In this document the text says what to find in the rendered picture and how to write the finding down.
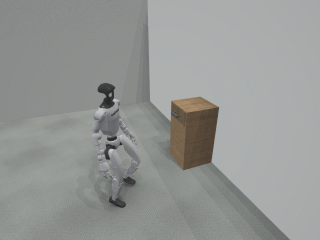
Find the robot left foot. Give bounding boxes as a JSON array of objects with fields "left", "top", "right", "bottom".
[{"left": 123, "top": 175, "right": 136, "bottom": 185}]

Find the left robot upper arm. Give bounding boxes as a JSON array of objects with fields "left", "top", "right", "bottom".
[{"left": 112, "top": 99, "right": 121, "bottom": 118}]

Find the cabinet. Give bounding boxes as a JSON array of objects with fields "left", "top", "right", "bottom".
[{"left": 170, "top": 96, "right": 219, "bottom": 170}]

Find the robot right hand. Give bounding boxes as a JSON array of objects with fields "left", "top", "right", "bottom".
[{"left": 99, "top": 161, "right": 113, "bottom": 179}]

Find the robot left hand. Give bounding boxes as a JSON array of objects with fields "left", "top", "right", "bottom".
[{"left": 126, "top": 132, "right": 138, "bottom": 145}]

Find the drawer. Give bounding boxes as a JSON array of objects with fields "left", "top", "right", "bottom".
[{"left": 171, "top": 103, "right": 186, "bottom": 127}]

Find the robot left shin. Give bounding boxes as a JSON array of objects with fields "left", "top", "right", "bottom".
[{"left": 123, "top": 163, "right": 141, "bottom": 179}]

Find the robot right forearm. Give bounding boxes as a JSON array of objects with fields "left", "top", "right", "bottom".
[{"left": 91, "top": 134, "right": 106, "bottom": 163}]

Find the robot left forearm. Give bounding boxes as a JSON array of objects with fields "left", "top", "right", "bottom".
[{"left": 119, "top": 116, "right": 130, "bottom": 134}]

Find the handle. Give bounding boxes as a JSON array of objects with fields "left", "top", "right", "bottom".
[{"left": 171, "top": 112, "right": 180, "bottom": 118}]

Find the right robot upper arm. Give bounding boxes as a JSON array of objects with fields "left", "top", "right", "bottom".
[{"left": 91, "top": 109, "right": 106, "bottom": 140}]

